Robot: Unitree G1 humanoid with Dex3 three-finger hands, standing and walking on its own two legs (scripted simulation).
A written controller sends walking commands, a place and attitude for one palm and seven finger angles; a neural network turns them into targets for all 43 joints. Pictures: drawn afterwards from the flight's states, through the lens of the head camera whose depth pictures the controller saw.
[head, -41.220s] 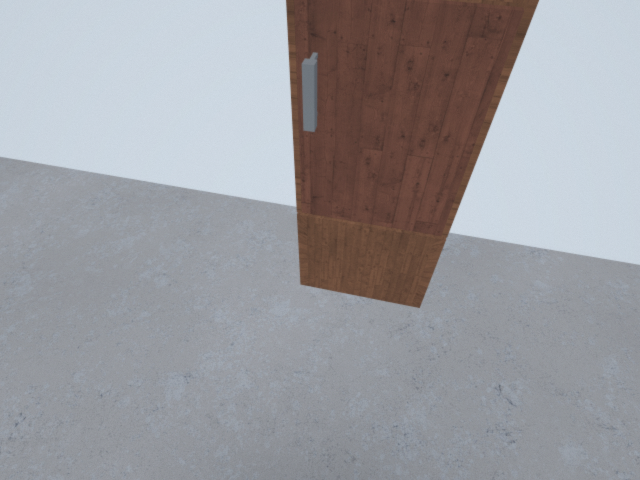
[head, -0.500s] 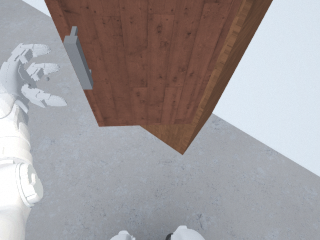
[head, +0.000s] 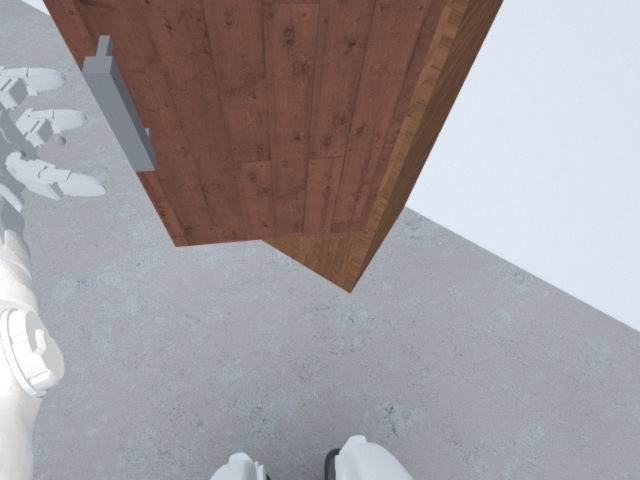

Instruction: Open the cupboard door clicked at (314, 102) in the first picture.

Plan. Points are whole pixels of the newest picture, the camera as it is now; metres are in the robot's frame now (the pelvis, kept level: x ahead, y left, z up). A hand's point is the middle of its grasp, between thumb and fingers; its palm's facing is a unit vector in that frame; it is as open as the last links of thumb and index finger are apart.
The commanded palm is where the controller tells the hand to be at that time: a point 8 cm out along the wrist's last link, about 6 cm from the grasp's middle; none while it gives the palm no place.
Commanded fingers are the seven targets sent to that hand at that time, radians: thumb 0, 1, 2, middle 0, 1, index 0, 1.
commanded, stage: move the hooked fingers beside the handle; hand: left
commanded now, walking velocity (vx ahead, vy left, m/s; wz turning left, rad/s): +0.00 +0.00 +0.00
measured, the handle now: (126, 108) +0.55 +0.19 +0.10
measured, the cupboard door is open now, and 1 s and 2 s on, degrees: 40 40 40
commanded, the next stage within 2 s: slide the fingers in behind the handle in 0.30 s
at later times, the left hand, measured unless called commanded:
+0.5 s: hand (60, 140) +0.49 +0.25 +0.11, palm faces +0.03 -1.00 -0.02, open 14.0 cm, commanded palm +0.46 +0.29 +0.10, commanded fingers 0.00 -0.50 0.30 -0.30 -1.20 -0.30 -1.20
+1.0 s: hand (105, 135) +0.50 +0.21 +0.11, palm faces +0.04 -1.00 +0.00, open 14.0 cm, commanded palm +0.47 +0.26 +0.10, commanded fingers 0.00 -0.50 0.30 -0.30 -1.20 -0.30 -1.20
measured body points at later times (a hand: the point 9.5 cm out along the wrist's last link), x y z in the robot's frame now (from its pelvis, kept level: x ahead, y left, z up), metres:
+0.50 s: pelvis +0.01 +0.01 +0.00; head +0.11 +0.03 +0.44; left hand +0.48 +0.31 +0.11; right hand +0.04 -0.26 -0.11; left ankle -0.01 +0.09 -0.70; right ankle +0.02 -0.11 -0.70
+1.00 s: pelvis +0.00 +0.00 +0.00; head +0.11 +0.01 +0.44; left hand +0.49 +0.26 +0.11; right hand +0.01 -0.27 -0.11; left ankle -0.01 +0.09 -0.70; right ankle +0.02 -0.11 -0.70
